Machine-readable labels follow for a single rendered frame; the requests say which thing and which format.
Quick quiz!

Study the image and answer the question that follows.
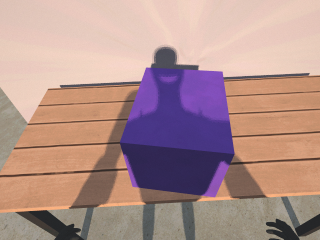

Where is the table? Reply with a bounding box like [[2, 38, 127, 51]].
[[0, 75, 320, 240]]

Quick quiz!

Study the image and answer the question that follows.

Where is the carton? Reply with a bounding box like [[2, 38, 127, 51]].
[[120, 67, 235, 198]]

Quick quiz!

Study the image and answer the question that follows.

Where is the left robot hand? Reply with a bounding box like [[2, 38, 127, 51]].
[[54, 223, 81, 240]]

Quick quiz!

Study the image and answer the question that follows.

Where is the right robot hand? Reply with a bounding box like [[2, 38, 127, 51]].
[[266, 218, 300, 240]]

